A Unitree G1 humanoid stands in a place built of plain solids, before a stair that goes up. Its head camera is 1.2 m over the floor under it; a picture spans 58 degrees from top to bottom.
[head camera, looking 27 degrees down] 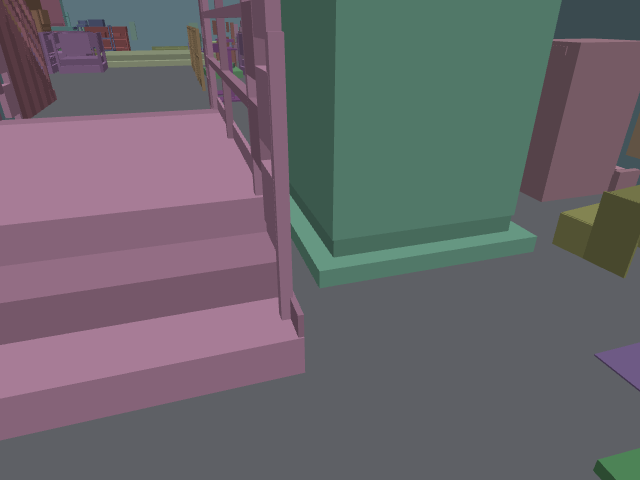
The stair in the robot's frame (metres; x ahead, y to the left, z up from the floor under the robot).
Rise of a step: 0.17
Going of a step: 0.28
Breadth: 1.70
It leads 17 degrees to the left of straight ahead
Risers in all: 3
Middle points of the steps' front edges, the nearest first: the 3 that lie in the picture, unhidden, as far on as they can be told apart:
0.99 0.87 0.17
1.26 0.95 0.34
1.52 1.03 0.51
